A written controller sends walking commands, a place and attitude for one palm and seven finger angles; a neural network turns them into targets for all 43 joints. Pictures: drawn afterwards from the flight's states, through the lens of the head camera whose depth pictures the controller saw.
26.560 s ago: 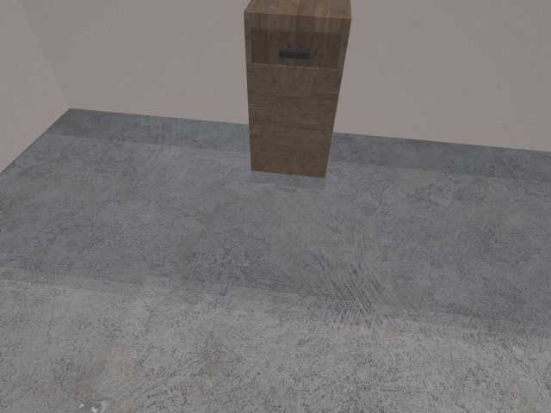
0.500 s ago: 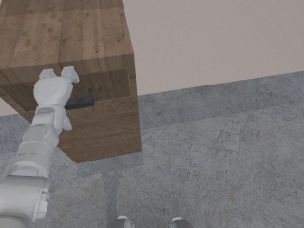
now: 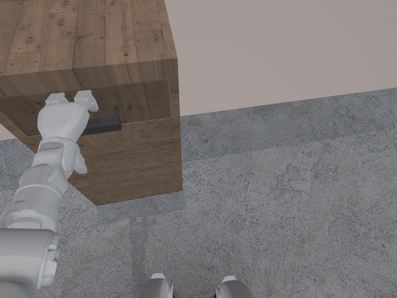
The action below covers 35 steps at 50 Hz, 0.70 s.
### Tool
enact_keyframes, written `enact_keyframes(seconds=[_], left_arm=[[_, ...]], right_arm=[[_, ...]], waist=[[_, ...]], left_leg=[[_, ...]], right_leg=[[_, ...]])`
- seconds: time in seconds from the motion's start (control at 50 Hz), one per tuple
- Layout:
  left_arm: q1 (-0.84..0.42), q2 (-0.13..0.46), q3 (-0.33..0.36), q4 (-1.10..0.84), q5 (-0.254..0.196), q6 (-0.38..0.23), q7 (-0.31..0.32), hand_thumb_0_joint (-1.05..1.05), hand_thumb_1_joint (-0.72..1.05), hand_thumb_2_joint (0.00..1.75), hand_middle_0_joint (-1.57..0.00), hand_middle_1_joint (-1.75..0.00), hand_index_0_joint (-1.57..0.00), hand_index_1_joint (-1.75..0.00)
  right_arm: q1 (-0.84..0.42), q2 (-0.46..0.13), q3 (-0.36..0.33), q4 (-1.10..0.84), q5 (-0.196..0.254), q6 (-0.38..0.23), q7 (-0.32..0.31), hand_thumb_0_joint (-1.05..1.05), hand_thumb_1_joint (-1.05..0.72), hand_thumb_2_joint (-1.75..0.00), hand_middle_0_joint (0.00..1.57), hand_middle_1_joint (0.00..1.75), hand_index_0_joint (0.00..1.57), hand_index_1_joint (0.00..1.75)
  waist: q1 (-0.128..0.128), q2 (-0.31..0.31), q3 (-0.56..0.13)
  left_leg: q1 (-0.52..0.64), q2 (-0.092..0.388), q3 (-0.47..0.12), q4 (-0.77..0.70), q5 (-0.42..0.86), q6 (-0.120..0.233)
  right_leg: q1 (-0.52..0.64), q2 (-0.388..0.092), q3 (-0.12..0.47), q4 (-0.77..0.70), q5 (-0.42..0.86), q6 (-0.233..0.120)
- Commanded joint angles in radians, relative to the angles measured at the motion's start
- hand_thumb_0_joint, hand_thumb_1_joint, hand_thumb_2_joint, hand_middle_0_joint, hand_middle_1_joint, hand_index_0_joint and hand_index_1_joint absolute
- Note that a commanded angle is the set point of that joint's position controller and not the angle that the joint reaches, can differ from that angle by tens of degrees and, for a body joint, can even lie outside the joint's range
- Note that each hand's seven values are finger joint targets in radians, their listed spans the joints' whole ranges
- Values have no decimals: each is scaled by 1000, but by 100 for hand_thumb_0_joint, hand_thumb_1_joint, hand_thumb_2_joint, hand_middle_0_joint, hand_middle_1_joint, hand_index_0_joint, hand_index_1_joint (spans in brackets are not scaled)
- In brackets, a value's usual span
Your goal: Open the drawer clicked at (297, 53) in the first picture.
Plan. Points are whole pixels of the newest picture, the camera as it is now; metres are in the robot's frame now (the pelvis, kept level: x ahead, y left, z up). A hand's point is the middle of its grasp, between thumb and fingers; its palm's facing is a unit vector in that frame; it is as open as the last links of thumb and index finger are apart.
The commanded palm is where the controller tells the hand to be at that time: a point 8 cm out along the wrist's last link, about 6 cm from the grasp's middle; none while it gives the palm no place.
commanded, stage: lower the fingers behind the handle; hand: left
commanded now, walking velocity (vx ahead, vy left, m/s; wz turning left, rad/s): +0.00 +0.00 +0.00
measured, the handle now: (93, 119) +0.51 +0.24 -0.02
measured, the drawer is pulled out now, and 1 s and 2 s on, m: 0.00 0.00 0.00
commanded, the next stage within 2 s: close the thumb around the handle in 1.18 s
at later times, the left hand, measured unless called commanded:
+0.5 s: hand (69, 145) +0.45 +0.28 -0.03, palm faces -0.13 -0.04 -0.99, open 13.9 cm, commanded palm +0.44 +0.27 +0.03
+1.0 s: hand (74, 144) +0.45 +0.27 -0.04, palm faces -0.12 -0.04 -0.99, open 13.8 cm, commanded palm +0.45 +0.26 +0.01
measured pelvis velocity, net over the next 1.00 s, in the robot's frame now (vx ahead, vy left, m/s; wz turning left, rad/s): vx -0.02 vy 0.01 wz -0.02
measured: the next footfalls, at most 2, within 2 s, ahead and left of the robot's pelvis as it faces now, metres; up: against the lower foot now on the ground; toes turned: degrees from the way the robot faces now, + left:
none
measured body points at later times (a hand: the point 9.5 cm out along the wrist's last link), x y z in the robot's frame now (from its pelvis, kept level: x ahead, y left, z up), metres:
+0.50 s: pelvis -0.01 +0.00 -0.01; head +0.12 +0.02 +0.42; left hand +0.45 +0.28 +0.03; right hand +0.00 -0.28 -0.13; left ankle +0.01 +0.11 -0.68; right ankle -0.01 -0.13 -0.68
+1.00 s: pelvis -0.02 +0.01 -0.02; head +0.11 +0.02 +0.41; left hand +0.45 +0.27 +0.02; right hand +0.00 -0.26 -0.15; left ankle +0.01 +0.11 -0.68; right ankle -0.01 -0.13 -0.68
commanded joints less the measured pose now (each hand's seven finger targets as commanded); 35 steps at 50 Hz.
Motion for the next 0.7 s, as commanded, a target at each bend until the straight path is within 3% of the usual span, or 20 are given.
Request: enact_keyframes(seconds=[0.0,0.04,0.06,0.1,0.12,0.14,0.16,0.22,0.3,0.42,0.52,0.54,0.58,0.6,0.68], left_arm=[[-410,336,120,-191,4,116,143,0,-50,30,-30,-120,-30,-120],[-447,308,85,-171,-10,172,134,0,-50,30,-30,-120,-30,-120],[-445,315,87,-158,-20,195,125,0,-50,30,-30,-120,-30,-120],[-452,304,57,-90,-37,243,95,0,-50,30,-30,-120,-30,-120],[-496,292,40,-105,-44,242,73,0,-50,30,-30,-120,-30,-120],[-484,287,25,-82,-44,242,54,0,-50,30,-30,-120,-30,-120],[-478,288,18,-62,-52,237,30,0,-50,30,-30,-120,-30,-120],[-473,263,-20,-42,-47,181,-38,0,-50,30,-30,-120,-30,-120],[-394,268,-11,-18,-29,78,-78,0,-50,30,-30,-120,-30,-120],[-364,231,16,-87,-22,-5,-17,0,-50,30,-30,-120,-30,-120],[-480,329,101,-201,-10,-1,88,0,-50,30,-30,-120,-30,-120],[-498,314,88,-202,-3,10,111,0,-50,30,-30,-120,-30,-120],[-478,326,99,-157,12,55,147,0,-50,30,-30,-120,-30,-120],[-480,318,86,-121,18,89,154,0,-50,30,-30,-120,-30,-120],[-503,278,29,-45,-8,192,126,0,-50,30,-30,-120,-30,-120]], right_arm=[[122,-157,-44,-45,-16,-14,19,0,-90,-90,20,30,20,30],[136,-162,-45,-36,-11,-10,22,0,-90,-90,20,30,20,30],[142,-167,-45,-31,-9,-6,24,0,-90,-90,20,30,20,30],[138,-171,-36,-23,-1,1,18,0,-90,-90,20,30,20,30],[137,-170,-34,-26,0,-2,12,0,-90,-90,20,30,20,30],[140,-168,-32,-23,7,-1,7,0,-90,-90,20,30,20,30],[138,-171,-27,-20,7,-3,2,0,-90,-90,20,30,20,30],[141,-161,-19,-26,9,-13,-15,0,-90,-90,20,30,20,30],[145,-153,-14,-35,6,-23,-22,0,-90,-90,20,30,20,30],[152,-143,-37,-44,-7,-32,-3,0,-90,-90,20,30,20,30],[153,-160,-47,-25,-21,-34,6,0,-90,-90,20,30,20,30],[152,-160,-48,-21,-21,-34,8,0,-90,-90,20,30,20,30],[145,-166,-43,-6,-26,-34,15,0,-90,-90,20,30,20,30],[144,-168,-39,-1,-26,-31,19,0,-90,-90,20,30,20,30],[152,-171,-29,-7,-20,-27,27,0,-90,-90,20,30,20,30]], waist=[[36,131,-525],[9,120,-563],[12,98,-554],[-13,34,-491],[-27,37,-486],[-26,37,-475],[-32,24,-421],[-47,8,-361],[-28,31,-303],[-14,84,-381],[-11,134,-519],[-22,150,-532],[-11,167,-530],[-20,158,-507],[-37,137,-495]], left_leg=[[412,-21,9,-52,501,8],[452,-16,8,-56,527,8],[450,-16,10,-66,510,9],[414,-17,13,-86,445,19],[417,-16,10,-92,434,22],[416,-18,12,-105,401,25],[394,-17,16,-109,362,30],[355,-19,12,-111,308,37],[289,-18,9,-77,272,37],[308,-7,-7,-8,354,22],[349,-1,-30,36,408,11],[361,-2,-31,39,402,10],[354,-3,-30,43,405,6],[350,-1,-33,41,399,4],[347,-4,-26,17,366,9]], right_leg=[[144,31,-52,-56,384,-39],[159,33,-54,-68,413,-31],[179,33,-56,-79,406,-29],[195,33,-52,-110,380,-22],[194,30,-48,-119,378,-21],[196,29,-43,-135,353,-18],[193,28,-39,-148,333,-18],[170,26,-31,-157,295,-20],[95,28,-33,-119,248,-30],[-6,33,-48,-42,261,-41],[-45,34,-52,14,266,-40],[-60,34,-53,12,254,-36],[-72,35,-61,25,247,-38],[-84,36,-68,25,238,-39],[-43,38,-70,-6,237,-32]])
